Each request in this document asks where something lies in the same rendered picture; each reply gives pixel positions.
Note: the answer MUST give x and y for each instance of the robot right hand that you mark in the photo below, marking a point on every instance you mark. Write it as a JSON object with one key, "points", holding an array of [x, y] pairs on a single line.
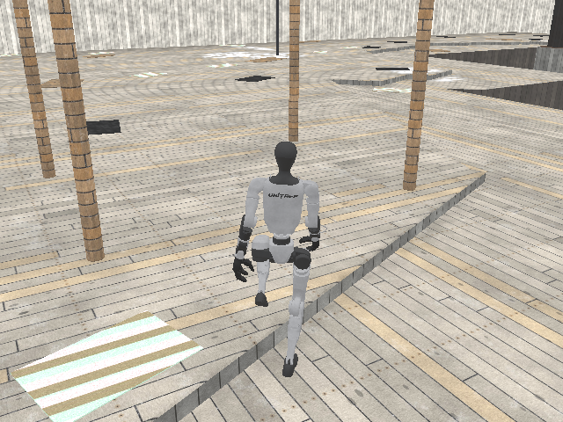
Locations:
{"points": [[314, 246]]}

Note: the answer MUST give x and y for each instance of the robot left hand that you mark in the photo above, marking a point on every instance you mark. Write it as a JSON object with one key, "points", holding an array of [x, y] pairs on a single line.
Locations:
{"points": [[238, 269]]}

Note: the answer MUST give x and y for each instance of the humanoid robot head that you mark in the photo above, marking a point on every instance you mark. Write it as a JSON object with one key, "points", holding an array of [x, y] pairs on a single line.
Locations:
{"points": [[285, 155]]}

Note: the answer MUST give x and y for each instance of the robot right upper arm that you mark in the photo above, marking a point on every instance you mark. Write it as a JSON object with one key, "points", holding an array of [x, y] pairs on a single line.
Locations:
{"points": [[310, 188]]}

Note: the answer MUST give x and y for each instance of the right robot forearm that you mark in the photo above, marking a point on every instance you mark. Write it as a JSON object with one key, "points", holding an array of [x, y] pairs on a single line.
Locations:
{"points": [[315, 232]]}

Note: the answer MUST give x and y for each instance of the robot left upper arm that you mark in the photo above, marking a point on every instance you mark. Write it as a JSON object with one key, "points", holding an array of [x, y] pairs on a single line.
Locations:
{"points": [[252, 201]]}

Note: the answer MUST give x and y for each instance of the left robot thigh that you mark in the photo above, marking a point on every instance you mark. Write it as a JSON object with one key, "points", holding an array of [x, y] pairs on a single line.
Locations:
{"points": [[260, 248]]}

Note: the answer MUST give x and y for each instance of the left robot forearm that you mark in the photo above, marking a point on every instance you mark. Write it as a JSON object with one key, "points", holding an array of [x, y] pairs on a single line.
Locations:
{"points": [[243, 240]]}

